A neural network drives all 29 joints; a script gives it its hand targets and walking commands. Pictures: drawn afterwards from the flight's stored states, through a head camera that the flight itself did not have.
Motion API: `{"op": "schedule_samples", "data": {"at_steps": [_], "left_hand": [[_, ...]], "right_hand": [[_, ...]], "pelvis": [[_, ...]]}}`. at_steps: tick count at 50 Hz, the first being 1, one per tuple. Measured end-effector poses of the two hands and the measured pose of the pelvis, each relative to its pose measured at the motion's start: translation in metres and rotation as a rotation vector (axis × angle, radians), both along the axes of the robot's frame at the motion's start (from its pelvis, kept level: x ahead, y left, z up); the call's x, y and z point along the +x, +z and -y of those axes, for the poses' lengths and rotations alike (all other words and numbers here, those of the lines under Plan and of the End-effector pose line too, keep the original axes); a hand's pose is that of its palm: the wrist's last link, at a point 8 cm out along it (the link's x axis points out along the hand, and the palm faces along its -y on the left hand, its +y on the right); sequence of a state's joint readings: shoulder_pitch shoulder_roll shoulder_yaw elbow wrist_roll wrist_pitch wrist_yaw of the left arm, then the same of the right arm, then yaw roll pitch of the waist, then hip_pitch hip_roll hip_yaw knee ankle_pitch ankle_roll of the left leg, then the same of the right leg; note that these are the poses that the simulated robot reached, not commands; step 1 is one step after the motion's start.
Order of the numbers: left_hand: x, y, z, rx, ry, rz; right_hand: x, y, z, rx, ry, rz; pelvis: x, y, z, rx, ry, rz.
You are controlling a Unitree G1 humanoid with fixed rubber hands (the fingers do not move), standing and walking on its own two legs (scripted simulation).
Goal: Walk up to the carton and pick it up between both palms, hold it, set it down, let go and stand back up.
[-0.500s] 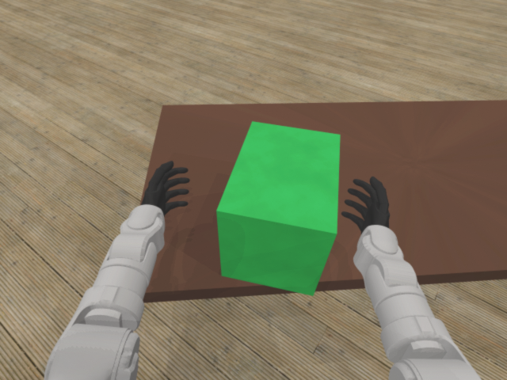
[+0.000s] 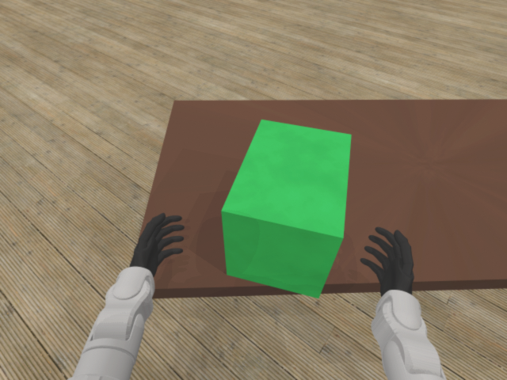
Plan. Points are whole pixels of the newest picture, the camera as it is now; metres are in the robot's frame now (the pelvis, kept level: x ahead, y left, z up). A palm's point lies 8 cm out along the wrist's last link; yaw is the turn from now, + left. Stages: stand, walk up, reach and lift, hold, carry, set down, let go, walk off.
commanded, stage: set down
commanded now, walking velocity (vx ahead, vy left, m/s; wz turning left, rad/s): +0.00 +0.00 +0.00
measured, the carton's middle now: (288, 205) +0.45 -0.03 -0.01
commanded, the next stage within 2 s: let go in 1.82 s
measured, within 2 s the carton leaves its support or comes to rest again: neither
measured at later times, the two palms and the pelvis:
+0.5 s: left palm (139, 307) +0.24 +0.22 -0.02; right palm (400, 328) +0.22 -0.19 -0.01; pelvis +0.02 +0.00 +0.00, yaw +0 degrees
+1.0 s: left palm (143, 321) +0.22 +0.21 -0.04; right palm (410, 340) +0.21 -0.22 -0.04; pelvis +0.03 -0.01 +0.00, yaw +0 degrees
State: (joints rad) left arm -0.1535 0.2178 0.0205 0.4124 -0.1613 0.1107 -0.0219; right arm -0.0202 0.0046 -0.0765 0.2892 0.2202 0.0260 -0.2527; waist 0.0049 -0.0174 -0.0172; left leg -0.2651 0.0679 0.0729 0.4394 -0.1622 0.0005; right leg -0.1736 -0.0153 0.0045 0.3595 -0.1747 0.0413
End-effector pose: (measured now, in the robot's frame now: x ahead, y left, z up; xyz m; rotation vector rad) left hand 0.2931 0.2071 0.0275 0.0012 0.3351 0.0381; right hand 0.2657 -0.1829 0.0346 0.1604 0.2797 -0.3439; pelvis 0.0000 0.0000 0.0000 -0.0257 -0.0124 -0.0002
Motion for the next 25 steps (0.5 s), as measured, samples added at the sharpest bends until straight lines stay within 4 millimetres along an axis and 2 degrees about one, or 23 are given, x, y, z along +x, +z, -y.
{"op": "schedule_samples", "data": {"at_steps": [16,25], "left_hand": [[-0.036,-0.028,-0.008,0.004,0.017,-0.026],[-0.055,-0.046,-0.008,0.017,0.020,-0.104]], "right_hand": [[-0.040,-0.030,0.006,0.003,-0.034,-0.048],[-0.050,-0.043,0.010,-0.010,-0.009,-0.087]], "pelvis": [[0.011,0.000,0.002,0.002,0.000,0.007],[0.017,0.001,0.003,0.004,0.000,0.011]]}}
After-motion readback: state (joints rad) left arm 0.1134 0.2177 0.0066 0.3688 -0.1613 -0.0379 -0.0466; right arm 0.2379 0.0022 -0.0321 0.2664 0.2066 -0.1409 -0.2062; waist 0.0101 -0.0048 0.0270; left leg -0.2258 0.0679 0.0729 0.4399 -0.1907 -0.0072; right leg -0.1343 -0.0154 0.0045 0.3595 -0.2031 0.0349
